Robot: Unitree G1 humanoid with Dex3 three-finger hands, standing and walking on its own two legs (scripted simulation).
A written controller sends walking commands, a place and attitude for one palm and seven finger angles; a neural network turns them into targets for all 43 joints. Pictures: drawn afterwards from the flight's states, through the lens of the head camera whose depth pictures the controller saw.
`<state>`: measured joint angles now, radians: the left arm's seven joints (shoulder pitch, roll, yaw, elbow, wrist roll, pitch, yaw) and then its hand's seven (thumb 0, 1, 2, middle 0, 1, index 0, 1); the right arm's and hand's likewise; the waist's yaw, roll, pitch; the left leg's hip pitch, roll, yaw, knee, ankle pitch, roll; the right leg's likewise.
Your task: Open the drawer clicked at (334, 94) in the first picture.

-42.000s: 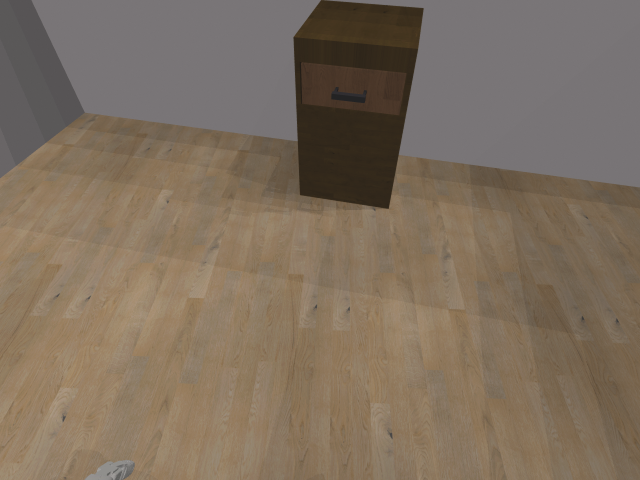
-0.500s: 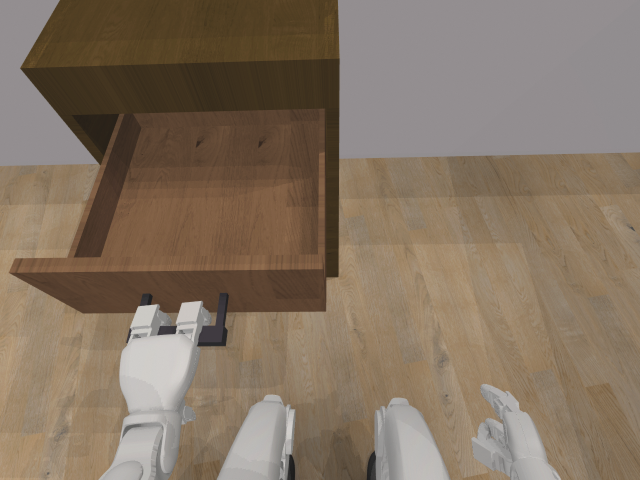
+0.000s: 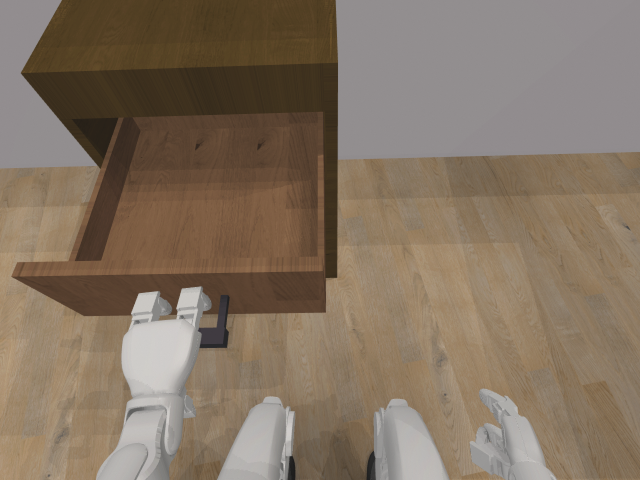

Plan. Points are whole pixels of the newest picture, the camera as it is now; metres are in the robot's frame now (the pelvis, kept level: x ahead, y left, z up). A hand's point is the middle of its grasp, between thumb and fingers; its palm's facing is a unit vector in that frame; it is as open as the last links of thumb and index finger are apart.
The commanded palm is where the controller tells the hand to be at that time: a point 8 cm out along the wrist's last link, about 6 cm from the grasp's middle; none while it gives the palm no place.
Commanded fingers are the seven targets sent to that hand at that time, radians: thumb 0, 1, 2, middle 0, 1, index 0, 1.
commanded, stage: lift the hand off the handle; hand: left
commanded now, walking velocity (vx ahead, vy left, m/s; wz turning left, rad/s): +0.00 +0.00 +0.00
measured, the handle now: (182, 321) +0.32 +0.22 -0.06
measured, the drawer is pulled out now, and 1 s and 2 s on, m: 0.27 0.27 0.27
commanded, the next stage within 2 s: none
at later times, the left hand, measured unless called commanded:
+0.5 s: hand (171, 353) +0.27 +0.21 -0.03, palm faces -0.03 -0.04 -1.00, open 13.8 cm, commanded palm +0.24 +0.20 +0.02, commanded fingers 0.00 -0.50 0.30 -0.30 -1.20 -0.30 -1.20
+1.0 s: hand (164, 344) +0.27 +0.20 +0.01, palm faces -0.01 -0.05 -1.00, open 13.8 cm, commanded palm +0.24 +0.20 +0.06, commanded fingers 0.00 -0.50 0.30 -0.30 -1.20 -0.30 -1.20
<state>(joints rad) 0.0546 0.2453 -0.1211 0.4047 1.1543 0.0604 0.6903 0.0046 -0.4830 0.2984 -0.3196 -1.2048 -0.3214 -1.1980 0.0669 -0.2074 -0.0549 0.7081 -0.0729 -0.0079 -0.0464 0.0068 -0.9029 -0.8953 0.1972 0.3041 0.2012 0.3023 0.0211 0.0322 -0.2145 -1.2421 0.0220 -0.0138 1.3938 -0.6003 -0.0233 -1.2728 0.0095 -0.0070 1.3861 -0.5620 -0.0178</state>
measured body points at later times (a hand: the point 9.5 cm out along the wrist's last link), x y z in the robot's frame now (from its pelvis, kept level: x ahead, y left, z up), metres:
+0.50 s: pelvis +0.02 +0.00 +0.03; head +0.11 -0.02 +0.47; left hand +0.26 +0.21 +0.02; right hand +0.20 -0.24 -0.09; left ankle +0.03 +0.13 -0.59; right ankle +0.04 -0.11 -0.59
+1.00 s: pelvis +0.03 +0.00 +0.06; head +0.10 -0.02 +0.50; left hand +0.26 +0.20 +0.06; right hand +0.21 -0.24 -0.06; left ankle +0.03 +0.13 -0.59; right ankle +0.04 -0.11 -0.59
